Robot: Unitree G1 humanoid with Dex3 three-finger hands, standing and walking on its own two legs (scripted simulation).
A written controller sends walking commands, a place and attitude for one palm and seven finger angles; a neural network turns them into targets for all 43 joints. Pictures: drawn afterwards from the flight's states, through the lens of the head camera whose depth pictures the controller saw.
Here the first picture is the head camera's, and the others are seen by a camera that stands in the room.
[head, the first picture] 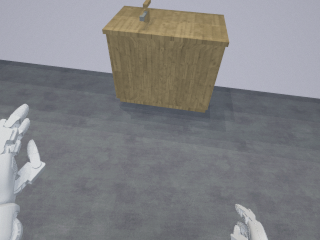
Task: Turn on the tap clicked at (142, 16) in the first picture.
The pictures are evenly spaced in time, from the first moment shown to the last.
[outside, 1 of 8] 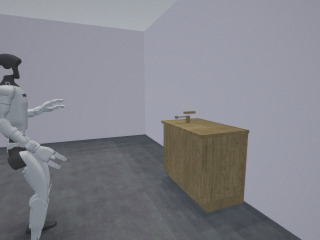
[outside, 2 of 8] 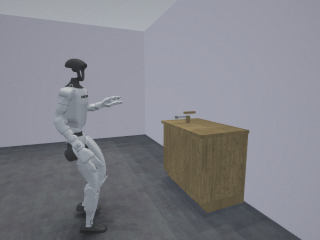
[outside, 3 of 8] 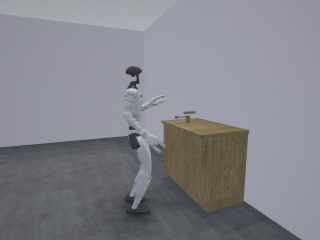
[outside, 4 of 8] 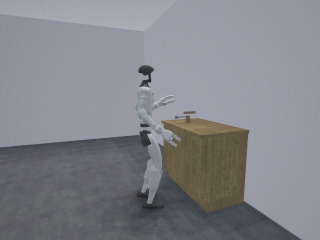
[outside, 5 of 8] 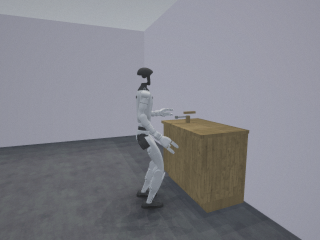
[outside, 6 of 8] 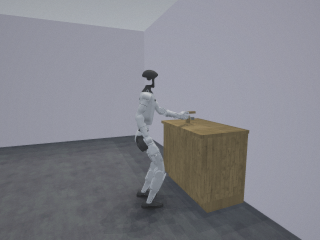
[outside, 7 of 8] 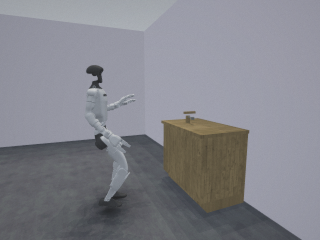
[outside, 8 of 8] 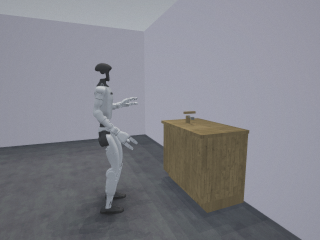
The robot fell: no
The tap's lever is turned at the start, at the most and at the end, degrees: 0 79 79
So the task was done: yes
